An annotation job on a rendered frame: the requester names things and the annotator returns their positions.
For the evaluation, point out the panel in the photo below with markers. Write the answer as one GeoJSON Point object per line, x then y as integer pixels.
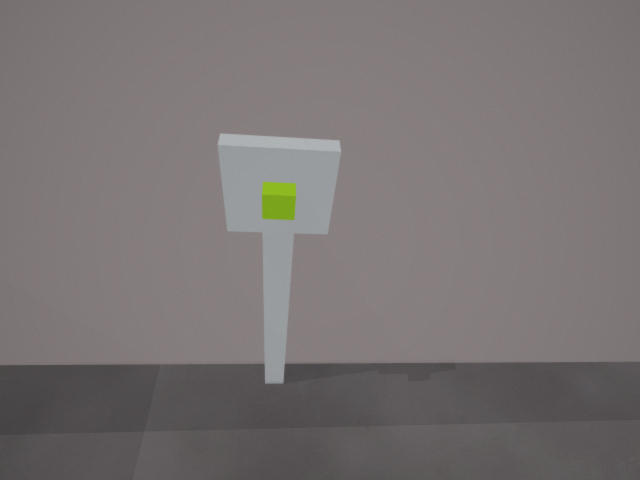
{"type": "Point", "coordinates": [246, 161]}

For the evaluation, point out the button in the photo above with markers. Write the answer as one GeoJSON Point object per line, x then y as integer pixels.
{"type": "Point", "coordinates": [278, 200]}

